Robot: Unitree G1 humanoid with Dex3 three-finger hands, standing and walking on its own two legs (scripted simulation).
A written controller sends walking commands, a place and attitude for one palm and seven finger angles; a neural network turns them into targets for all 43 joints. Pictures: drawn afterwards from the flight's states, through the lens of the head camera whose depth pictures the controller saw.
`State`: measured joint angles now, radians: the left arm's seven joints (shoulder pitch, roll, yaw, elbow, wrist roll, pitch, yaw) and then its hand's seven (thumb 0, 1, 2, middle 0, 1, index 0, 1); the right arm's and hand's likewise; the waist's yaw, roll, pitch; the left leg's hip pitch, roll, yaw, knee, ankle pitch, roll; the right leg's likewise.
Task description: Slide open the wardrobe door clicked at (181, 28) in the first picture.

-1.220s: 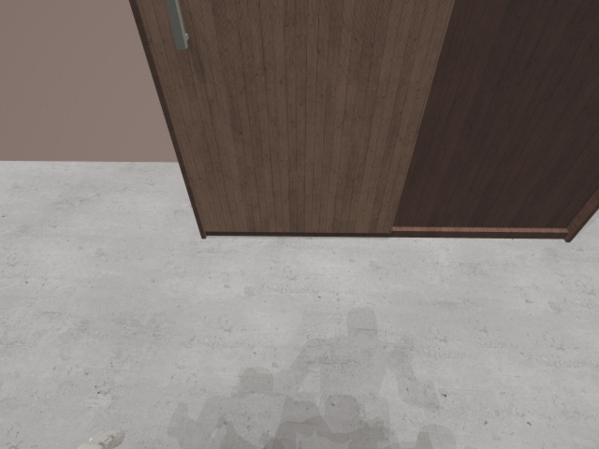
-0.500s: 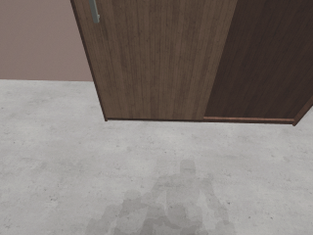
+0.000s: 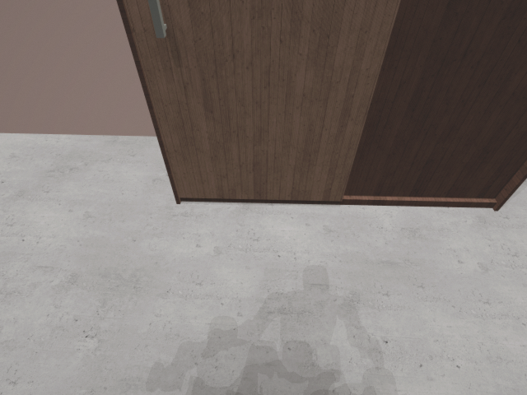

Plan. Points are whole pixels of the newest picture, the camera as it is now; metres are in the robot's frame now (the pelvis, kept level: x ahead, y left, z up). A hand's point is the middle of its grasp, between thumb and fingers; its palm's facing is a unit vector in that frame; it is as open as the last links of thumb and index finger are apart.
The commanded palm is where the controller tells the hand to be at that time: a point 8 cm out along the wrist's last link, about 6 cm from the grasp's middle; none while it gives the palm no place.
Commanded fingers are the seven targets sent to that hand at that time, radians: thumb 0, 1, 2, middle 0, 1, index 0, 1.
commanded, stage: look at it before walking up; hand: left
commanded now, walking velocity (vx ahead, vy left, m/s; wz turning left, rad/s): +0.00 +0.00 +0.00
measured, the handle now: (157, 5) +1.07 +0.38 +0.16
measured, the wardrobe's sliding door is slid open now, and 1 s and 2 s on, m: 0.00 0.00 0.00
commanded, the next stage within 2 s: walk to a spot facing it in 0.22 s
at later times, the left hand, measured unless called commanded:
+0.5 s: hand out of the picture +0.08 +0.24 -0.16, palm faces +0.02 -0.94 -0.34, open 7.4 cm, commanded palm none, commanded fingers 0.00 0.90 0.90 -0.20 -0.30 -0.20 -0.30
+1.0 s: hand out of the picture +0.02 +0.26 -0.17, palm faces +0.31 -0.93 -0.21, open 7.4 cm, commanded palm none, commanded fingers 0.00 0.90 0.90 -0.20 -0.30 -0.20 -0.30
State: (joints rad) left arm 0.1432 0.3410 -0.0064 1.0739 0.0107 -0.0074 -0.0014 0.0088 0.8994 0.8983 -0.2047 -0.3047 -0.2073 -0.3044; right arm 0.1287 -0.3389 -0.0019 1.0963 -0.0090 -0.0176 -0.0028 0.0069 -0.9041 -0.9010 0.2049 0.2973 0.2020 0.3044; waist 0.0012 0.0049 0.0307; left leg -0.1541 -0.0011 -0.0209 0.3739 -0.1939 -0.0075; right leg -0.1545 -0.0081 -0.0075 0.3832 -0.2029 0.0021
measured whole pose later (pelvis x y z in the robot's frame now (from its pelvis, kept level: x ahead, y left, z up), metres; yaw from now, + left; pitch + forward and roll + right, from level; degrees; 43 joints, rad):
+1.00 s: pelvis +0.03 +0.05 +0.00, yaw +18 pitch +1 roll -1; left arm 0.25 0.25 0.07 0.97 0.03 0.02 -0.02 0.01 0.90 0.90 -0.20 -0.30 -0.20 -0.30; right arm 0.40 -0.16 -0.04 1.02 -0.01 -0.03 -0.01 0.01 -0.90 -0.90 0.21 0.30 0.20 0.30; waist -0.03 -0.03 -0.01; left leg -0.19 -0.08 -0.06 0.38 -0.21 0.08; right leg -0.54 -0.08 -0.01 1.04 -0.26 0.08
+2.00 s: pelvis +0.30 +0.14 -0.01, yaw +47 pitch -2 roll -1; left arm 0.26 0.22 0.06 0.95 0.01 0.01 0.04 0.01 0.91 0.90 -0.20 -0.30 -0.20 -0.30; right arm 0.13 -0.16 -0.02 0.94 0.00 -0.03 -0.02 0.00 -0.91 -0.90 0.20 0.30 0.20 0.30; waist 0.04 -0.04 0.08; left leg -0.22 -0.06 0.13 0.45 -0.20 0.12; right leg -0.52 -0.13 0.00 1.16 -0.34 0.08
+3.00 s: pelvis +0.34 +0.17 -0.01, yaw +13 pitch +0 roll -2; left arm 0.22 0.27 0.10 0.93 0.02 0.07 0.00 0.01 0.90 0.90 -0.20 -0.30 -0.20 -0.30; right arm 0.13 -0.17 -0.02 0.87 -0.02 0.01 -0.03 0.00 -0.91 -0.90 0.20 0.30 0.20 0.30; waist 0.04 -0.06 0.06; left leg -0.25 0.03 0.08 0.53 -0.29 0.04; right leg -0.43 0.07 0.09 0.97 -0.46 0.04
